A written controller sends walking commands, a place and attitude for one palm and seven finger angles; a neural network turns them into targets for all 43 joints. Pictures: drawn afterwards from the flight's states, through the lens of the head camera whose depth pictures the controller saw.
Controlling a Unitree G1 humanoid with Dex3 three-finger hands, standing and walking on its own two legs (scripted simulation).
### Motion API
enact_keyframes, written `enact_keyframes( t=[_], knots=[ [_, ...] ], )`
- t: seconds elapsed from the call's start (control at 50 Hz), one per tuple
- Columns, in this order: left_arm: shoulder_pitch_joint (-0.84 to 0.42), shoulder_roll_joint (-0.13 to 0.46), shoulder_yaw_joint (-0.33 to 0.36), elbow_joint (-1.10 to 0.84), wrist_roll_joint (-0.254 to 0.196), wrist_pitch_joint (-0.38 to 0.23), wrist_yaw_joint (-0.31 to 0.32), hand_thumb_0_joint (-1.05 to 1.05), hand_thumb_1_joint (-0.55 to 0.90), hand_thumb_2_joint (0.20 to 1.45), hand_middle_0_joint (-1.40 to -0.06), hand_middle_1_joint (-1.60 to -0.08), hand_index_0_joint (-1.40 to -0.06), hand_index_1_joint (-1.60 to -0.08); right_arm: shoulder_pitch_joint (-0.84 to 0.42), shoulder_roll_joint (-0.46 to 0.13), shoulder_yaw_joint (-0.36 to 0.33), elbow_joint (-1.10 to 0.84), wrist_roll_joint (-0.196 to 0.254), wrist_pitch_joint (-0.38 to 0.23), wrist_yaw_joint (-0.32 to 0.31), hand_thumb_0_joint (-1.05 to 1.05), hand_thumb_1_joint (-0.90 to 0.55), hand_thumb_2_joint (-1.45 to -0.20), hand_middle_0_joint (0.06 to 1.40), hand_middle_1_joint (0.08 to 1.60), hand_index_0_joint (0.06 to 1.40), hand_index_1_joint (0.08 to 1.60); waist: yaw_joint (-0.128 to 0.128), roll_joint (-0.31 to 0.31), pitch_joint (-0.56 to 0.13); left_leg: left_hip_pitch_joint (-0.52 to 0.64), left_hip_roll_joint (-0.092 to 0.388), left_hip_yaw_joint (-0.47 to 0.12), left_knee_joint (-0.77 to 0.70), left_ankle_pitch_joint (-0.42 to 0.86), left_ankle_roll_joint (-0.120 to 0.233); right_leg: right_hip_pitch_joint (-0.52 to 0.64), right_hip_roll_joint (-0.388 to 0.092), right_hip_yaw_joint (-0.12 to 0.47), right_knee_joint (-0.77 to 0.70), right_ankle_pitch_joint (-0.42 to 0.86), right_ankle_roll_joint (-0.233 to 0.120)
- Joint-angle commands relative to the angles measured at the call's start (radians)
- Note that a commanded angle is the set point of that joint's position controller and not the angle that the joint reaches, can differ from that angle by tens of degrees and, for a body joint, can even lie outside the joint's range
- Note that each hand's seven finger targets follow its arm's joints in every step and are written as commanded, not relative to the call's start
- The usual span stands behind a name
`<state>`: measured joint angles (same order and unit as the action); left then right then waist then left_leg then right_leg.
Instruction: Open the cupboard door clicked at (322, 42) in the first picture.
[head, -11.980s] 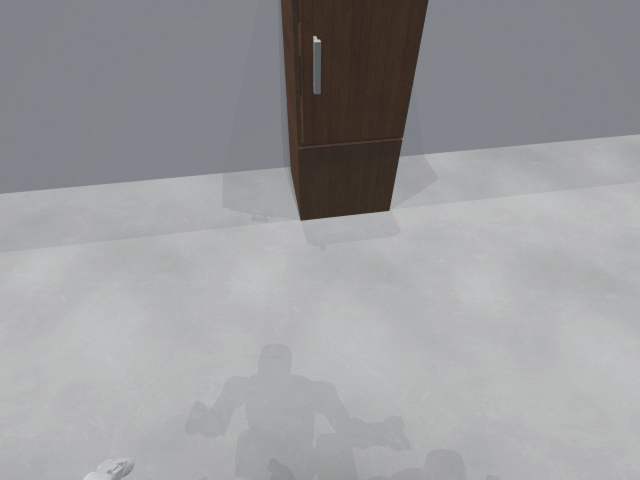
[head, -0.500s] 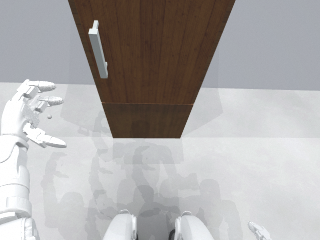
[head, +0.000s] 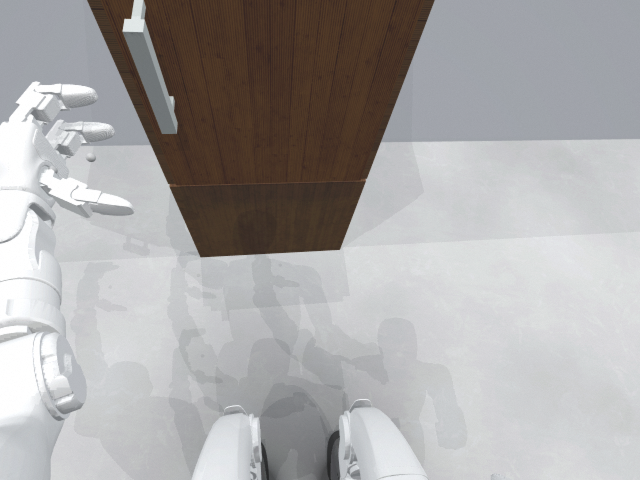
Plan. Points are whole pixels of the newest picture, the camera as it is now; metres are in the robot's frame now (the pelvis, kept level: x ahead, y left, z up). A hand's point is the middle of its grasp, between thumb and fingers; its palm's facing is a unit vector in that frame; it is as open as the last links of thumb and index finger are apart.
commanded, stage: move the hooked fingers beside the handle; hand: left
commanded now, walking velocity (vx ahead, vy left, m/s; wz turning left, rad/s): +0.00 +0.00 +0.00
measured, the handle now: (155, 73) +0.62 +0.19 +0.05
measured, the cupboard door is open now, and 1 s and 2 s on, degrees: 0 0 0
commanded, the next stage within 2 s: slide the fingers in behind the handle in 1.26 s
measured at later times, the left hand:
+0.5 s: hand (106, 100) +0.56 +0.24 +0.06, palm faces +0.04 -1.00 +0.00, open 14.0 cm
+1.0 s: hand (101, 107) +0.56 +0.25 +0.05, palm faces +0.03 -1.00 -0.01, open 14.0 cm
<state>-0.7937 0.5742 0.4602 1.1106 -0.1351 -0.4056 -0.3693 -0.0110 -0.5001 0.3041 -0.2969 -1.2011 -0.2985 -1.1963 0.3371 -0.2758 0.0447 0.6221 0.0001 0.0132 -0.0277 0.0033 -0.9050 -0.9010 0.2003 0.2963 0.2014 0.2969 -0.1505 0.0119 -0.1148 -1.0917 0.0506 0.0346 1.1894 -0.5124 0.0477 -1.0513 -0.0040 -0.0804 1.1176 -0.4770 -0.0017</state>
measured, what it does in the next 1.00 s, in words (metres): stands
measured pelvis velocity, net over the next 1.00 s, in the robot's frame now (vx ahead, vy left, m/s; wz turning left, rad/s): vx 0.01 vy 0.00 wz -0.03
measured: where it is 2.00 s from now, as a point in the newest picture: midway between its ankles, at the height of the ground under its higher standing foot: outside the picture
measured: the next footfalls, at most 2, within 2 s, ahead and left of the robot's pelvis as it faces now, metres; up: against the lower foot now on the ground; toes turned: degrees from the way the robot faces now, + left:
none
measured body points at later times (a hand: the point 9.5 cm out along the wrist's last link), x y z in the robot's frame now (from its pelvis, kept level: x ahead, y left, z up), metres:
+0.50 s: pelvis +0.00 +0.00 -0.02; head +0.19 +0.04 +0.39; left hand +0.55 +0.29 +0.06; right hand -0.02 -0.28 -0.11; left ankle +0.02 +0.09 -0.64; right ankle +0.03 -0.13 -0.64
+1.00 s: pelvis +0.01 +0.00 -0.01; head +0.19 +0.04 +0.40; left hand +0.55 +0.30 +0.05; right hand -0.02 -0.26 -0.10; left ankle +0.02 +0.09 -0.64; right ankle +0.03 -0.13 -0.64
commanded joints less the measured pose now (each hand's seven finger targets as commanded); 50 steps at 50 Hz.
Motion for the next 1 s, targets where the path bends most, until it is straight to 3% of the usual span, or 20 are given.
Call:
enact_keyframes(
  t=[0.0,0.04,0.14,0.2,0.24,0.34,0.38,0.42,0.44,0.52,0.58,0.64,0.68,0.72,0.74,0.82,0.88,0.92,0.94,0.98],
  knots=[
    [-0.427,0.369,0.092,-0.206,-0.004,-0.084,0.014,0.0,-0.5,0.3,-0.3,-1.2,-0.3,-1.2,0.16,-0.197,-0.069,-0.056,-0.004,-0.003,-0.019,0.0,-0.9,-0.9,0.2,0.3,0.2,0.3,-0.003,0.146,-0.517,0.41,-0.007,-0.116,-0.125,0.44,-0.022,0.153,0.039,0.039,-0.101,0.274,-0.018],
    [-0.458,0.353,0.07,-0.215,0.006,-0.093,0.013,0.0,-0.5,0.3,-0.3,-1.2,-0.3,-1.2,0.166,-0.191,-0.067,-0.052,-0.006,0.006,-0.014,0.0,-0.9,-0.9,0.2,0.3,0.2,0.3,-0.01,0.194,-0.543,0.441,-0.004,-0.116,-0.118,0.473,-0.024,0.142,0.04,0.04,-0.1,0.29,-0.017],
    [-0.475,0.39,0.08,-0.102,0.015,-0.054,-0.01,0.0,-0.5,0.3,-0.3,-1.2,-0.3,-1.2,0.188,-0.2,-0.06,-0.041,-0.005,0.027,-0.013,0.0,-0.9,-0.9,0.2,0.3,0.2,0.3,-0.035,0.168,-0.497,0.363,-0.004,-0.106,-0.099,0.43,-0.014,0.145,0.046,0.046,-0.11,0.289,-0.012],
    [-0.552,0.43,0.069,-0.06,0.025,-0.024,-0.019,0.0,-0.5,0.3,-0.3,-1.2,-0.3,-1.2,0.197,-0.205,-0.047,-0.043,-0.004,0.032,-0.02,0.0,-0.9,-0.9,0.2,0.3,0.2,0.3,-0.069,0.133,-0.454,0.271,-0.006,-0.102,-0.084,0.365,-0.001,0.149,0.047,0.054,-0.109,0.269,-0.008],
    [-0.581,0.44,0.062,-0.064,0.041,-0.023,-0.018,0.0,-0.5,0.3,-0.3,-1.2,-0.3,-1.2,0.209,-0.206,-0.047,-0.044,-0.008,0.035,-0.019,0.0,-0.9,-0.9,0.2,0.3,0.2,0.3,-0.068,0.193,-0.481,0.309,-0.003,-0.108,-0.081,0.39,-0.006,0.115,0.048,0.048,-0.103,0.266,-0.012],
    [-0.722,0.456,0.053,-0.101,0.053,-0.04,-0.002,0.0,-0.5,0.3,-0.3,-1.2,-0.3,-1.2,0.238,-0.215,-0.045,-0.024,-0.021,0.037,-0.011,0.0,-0.9,-0.9,0.2,0.3,0.2,0.3,-0.101,0.28,-0.567,0.405,0.009,-0.14,-0.051,0.468,-0.015,0.023,0.052,0.033,-0.078,0.265,-0.016],
    [-0.717,0.484,0.074,-0.065,0.063,-0.028,0.005,0.0,-0.5,0.3,-0.3,-1.2,-0.3,-1.2,0.249,-0.219,-0.041,-0.024,-0.024,0.042,-0.008,0.0,-0.9,-0.9,0.2,0.3,0.2,0.3,-0.098,0.279,-0.572,0.398,0.01,-0.144,-0.045,0.483,-0.018,0.023,0.053,0.027,-0.072,0.269,-0.017],
    [-0.754,0.471,0.049,-0.017,0.082,-0.003,0.012,0.0,-0.5,0.3,-0.3,-1.2,-0.3,-1.2,0.259,-0.219,-0.035,-0.022,-0.025,0.048,-0.006,0.0,-0.9,-0.9,0.2,0.3,0.2,0.3,-0.124,0.261,-0.546,0.375,0.012,-0.147,-0.036,0.47,-0.012,-0.005,0.054,0.024,-0.07,0.263,-0.014],
    [-0.763,0.489,0.052,-0.003,0.094,0.01,0.018,0.0,-0.5,0.3,-0.3,-1.2,-0.3,-1.2,0.264,-0.22,-0.031,-0.024,-0.026,0.051,-0.006,0.0,-0.9,-0.9,0.2,0.3,0.2,0.3,-0.125,0.265,-0.527,0.356,0.012,-0.148,-0.036,0.46,-0.012,-0.01,0.053,0.02,-0.067,0.257,-0.014],
    [-0.675,0.53,0.082,-0.02,0.122,0.031,0.027,0.0,-0.5,0.3,-0.3,-1.2,-0.3,-1.2,0.281,-0.221,-0.026,-0.055,-0.033,0.069,0.003,0.0,-0.9,-0.9,0.2,0.3,0.2,0.3,-0.091,0.292,-0.584,0.377,0.014,-0.142,-0.036,0.523,-0.013,0.018,0.054,0.019,-0.055,0.301,-0.018],
    [-0.668,0.528,0.093,-0.065,0.11,0.023,0.028,0.0,-0.5,0.3,-0.3,-1.2,-0.3,-1.2,0.277,-0.217,-0.029,-0.069,-0.033,0.075,0.01,0.0,-0.9,-0.9,0.2,0.3,0.2,0.3,-0.086,0.276,-0.597,0.369,0.016,-0.141,-0.039,0.516,-0.013,0.043,0.058,0.021,-0.058,0.307,-0.014],
    [-0.71,0.588,0.145,-0.12,0.091,0.004,0.026,0.0,-0.5,0.3,-0.3,-1.2,-0.3,-1.2,0.282,-0.22,-0.032,-0.068,-0.03,0.076,0.009,0.0,-0.9,-0.9,0.2,0.3,0.2,0.3,-0.084,0.259,-0.632,0.36,0.016,-0.138,-0.039,0.507,-0.009,0.087,0.063,0.027,-0.06,0.321,-0.011],
    [-0.715,0.606,0.16,-0.144,0.093,-0.006,0.029,0.0,-0.5,0.3,-0.3,-1.2,-0.3,-1.2,0.283,-0.217,-0.033,-0.064,-0.029,0.075,0.012,0.0,-0.9,-0.9,0.2,0.3,0.2,0.3,-0.075,0.29,-0.647,0.373,0.014,-0.137,-0.044,0.517,-0.013,0.102,0.063,0.028,-0.062,0.327,-0.013],
    [-0.717,0.562,0.128,-0.146,0.099,-0.009,0.028,0.0,-0.5,0.3,-0.3,-1.2,-0.3,-1.2,0.29,-0.215,-0.037,-0.049,-0.029,0.077,0.017,0.0,-0.9,-0.9,0.2,0.3,0.2,0.3,-0.086,0.314,-0.642,0.438,0.02,-0.149,-0.047,0.544,-0.019,0.047,0.065,0.022,-0.068,0.313,-0.015],
    [-0.691,0.578,0.147,-0.13,0.099,-0.004,0.03,0.0,-0.5,0.3,-0.3,-1.2,-0.3,-1.2,0.294,-0.216,-0.037,-0.046,-0.031,0.078,0.017,0.0,-0.9,-0.9,0.2,0.3,0.2,0.3,-0.082,0.305,-0.621,0.435,0.022,-0.153,-0.053,0.551,-0.02,0.051,0.064,0.017,-0.072,0.314,-0.015],
    [-0.643,0.449,0.055,-0.089,0.092,0.026,0.009,0.0,-0.5,0.3,-0.3,-1.2,-0.3,-1.2,0.295,-0.211,-0.04,-0.035,-0.029,0.084,0.021,0.0,-0.9,-0.9,0.2,0.3,0.2,0.3,-0.097,0.305,-0.567,0.468,0.025,-0.157,-0.066,0.568,-0.022,0.007,0.064,0.008,-0.09,0.305,-0.016],
    [-0.61,0.423,0.044,-0.02,0.073,0.052,-0.002,0.0,-0.5,0.3,-0.3,-1.2,-0.3,-1.2,0.295,-0.215,-0.039,-0.039,-0.025,0.087,0.015,0.0,-0.9,-0.9,0.2,0.3,0.2,0.3,-0.11,0.214,-0.485,0.381,0.017,-0.146,-0.077,0.493,-0.011,0.028,0.065,0.007,-0.104,0.288,-0.012],
    [-0.651,0.414,0.039,-0.053,0.068,0.04,0.001,0.0,-0.5,0.3,-0.3,-1.2,-0.3,-1.2,0.294,-0.215,-0.041,-0.037,-0.028,0.083,0.013,0.0,-0.9,-0.9,0.2,0.3,0.2,0.3,-0.11,0.248,-0.504,0.411,0.018,-0.15,-0.074,0.508,-0.015,0.002,0.064,0.008,-0.098,0.285,-0.015],
    [-0.642,0.442,0.063,-0.073,0.07,0.027,0.007,0.0,-0.5,0.3,-0.3,-1.2,-0.3,-1.2,0.293,-0.214,-0.044,-0.039,-0.03,0.082,0.013,0.0,-0.9,-0.9,0.2,0.3,0.2,0.3,-0.096,0.26,-0.524,0.424,0.018,-0.15,-0.071,0.525,-0.018,0.009,0.063,0.008,-0.095,0.29,-0.017],
    [-0.646,0.43,0.064,-0.139,0.065,-0.005,0.02,0.0,-0.5,0.3,-0.3,-1.2,-0.3,-1.2,0.289,-0.208,-0.048,-0.04,-0.034,0.08,0.018,0.0,-0.9,-0.9,0.2,0.3,0.2,0.3,-0.087,0.295,-0.565,0.476,0.019,-0.151,-0.069,0.58,-0.025,0.013,0.063,0.011,-0.092,0.314,-0.02]
  ],
)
